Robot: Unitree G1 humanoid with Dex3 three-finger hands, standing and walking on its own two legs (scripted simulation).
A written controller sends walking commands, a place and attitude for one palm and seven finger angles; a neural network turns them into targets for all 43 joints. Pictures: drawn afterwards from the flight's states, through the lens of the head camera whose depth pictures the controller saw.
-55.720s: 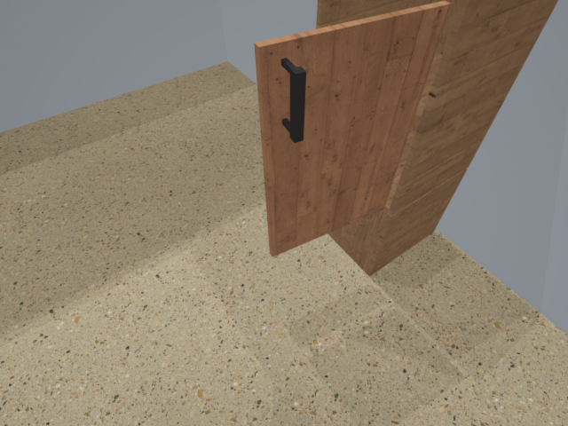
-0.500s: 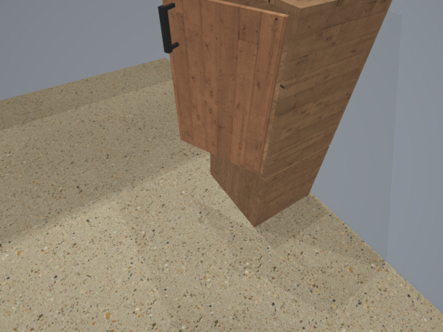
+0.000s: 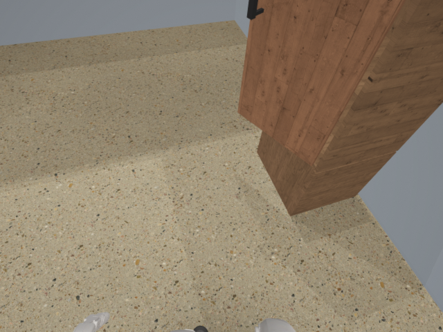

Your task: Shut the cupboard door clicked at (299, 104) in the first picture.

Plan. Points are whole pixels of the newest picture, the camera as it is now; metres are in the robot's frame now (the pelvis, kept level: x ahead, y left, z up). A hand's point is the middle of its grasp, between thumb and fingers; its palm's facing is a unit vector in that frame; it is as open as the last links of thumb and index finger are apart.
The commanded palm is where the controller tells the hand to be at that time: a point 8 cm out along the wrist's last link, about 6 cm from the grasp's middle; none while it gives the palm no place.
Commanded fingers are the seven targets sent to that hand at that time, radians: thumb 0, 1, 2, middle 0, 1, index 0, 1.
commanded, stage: walk to a spot facing it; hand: left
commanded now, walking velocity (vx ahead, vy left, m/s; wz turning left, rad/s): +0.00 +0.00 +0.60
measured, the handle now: out of the picture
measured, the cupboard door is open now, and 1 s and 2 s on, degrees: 26 26 26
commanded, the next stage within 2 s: turn to face it in 1.96 s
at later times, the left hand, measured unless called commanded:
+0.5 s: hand out of the picture -0.02 +0.13 -0.15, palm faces +0.34 -0.89 -0.32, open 7.4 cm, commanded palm none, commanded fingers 0.00 0.90 0.90 -0.20 -0.30 -0.20 -0.30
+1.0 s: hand out of the picture +0.00 +0.18 -0.15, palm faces +0.61 -0.76 -0.25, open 7.4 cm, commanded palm none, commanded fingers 0.00 0.90 0.90 -0.20 -0.30 -0.20 -0.30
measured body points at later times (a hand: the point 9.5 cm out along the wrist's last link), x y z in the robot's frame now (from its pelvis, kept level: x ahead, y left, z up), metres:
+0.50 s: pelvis +0.00 -0.08 +0.00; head +0.07 -0.09 +0.44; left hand -0.03 +0.18 -0.13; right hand +0.14 -0.31 -0.16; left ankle -0.05 +0.06 -0.67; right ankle -0.01 -0.17 -0.74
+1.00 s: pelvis +0.05 -0.05 +0.00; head +0.08 -0.03 +0.44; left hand -0.04 +0.22 -0.13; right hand +0.25 -0.22 -0.15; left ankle -0.06 +0.03 -0.74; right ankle +0.17 -0.15 -0.71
